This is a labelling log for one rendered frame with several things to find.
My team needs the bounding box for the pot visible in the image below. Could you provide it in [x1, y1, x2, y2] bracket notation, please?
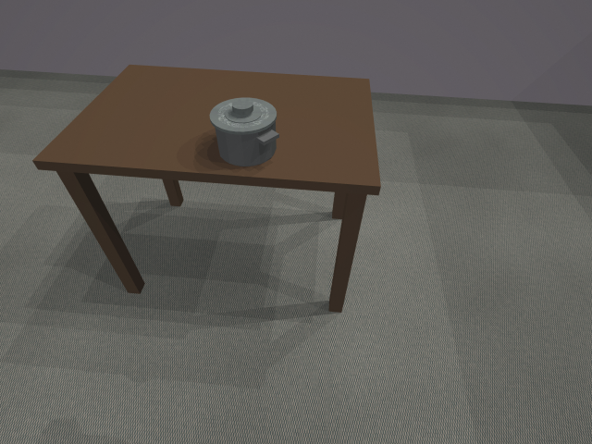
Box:
[216, 121, 279, 167]

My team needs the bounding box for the table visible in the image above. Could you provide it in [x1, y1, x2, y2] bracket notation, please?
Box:
[32, 65, 381, 313]

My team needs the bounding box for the knob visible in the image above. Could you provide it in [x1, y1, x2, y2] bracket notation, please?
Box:
[232, 99, 253, 115]

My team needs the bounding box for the lid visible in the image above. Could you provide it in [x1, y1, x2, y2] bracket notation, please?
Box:
[210, 97, 277, 135]

